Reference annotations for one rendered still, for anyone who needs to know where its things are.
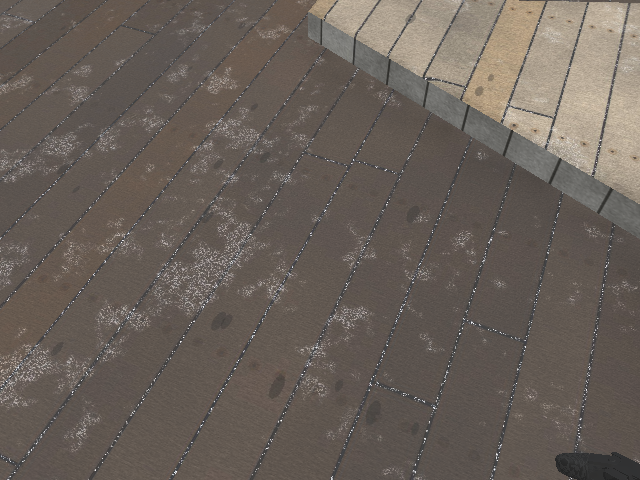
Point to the right robot hand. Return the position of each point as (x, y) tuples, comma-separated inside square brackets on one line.
[(585, 466)]

